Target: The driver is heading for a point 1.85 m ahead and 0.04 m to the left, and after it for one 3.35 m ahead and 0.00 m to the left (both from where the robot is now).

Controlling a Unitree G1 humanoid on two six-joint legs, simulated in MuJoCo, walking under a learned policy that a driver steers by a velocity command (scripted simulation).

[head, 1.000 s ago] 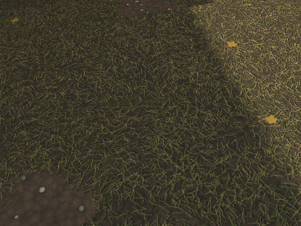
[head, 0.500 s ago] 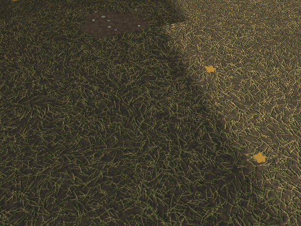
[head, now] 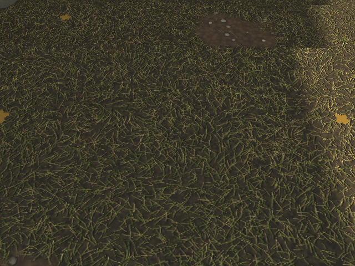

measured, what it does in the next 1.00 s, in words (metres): steps on the spot: left foot, then right foot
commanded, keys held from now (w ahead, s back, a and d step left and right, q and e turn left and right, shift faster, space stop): q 0.10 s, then no key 0.90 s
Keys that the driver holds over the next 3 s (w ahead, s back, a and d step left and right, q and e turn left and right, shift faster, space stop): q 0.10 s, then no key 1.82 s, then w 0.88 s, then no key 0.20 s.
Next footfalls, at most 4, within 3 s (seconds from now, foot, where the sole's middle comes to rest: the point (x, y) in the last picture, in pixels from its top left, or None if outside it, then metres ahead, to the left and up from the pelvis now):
0.10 left None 0.05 0.13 -0.77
0.50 right None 0.08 -0.11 -0.77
2.64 right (194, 260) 0.48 -0.03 -0.77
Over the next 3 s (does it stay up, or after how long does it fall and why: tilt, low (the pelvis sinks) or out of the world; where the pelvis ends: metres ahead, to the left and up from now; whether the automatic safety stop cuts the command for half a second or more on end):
stays up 0.46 0.06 0.01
